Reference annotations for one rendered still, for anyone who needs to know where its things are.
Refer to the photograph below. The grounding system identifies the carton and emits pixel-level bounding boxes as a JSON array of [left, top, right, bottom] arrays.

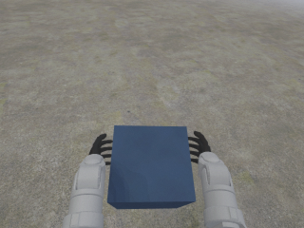
[[106, 125, 196, 210]]

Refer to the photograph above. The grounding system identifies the robot left forearm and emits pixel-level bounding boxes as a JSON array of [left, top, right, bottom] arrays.
[[62, 154, 105, 228]]

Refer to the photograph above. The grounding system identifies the right robot hand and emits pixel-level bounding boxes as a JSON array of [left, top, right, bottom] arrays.
[[188, 131, 211, 163]]

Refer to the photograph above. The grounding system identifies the left robot hand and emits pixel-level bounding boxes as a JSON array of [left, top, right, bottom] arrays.
[[88, 133, 113, 165]]

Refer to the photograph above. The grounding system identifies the robot right forearm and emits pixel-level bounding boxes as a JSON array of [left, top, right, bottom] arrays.
[[198, 151, 247, 228]]

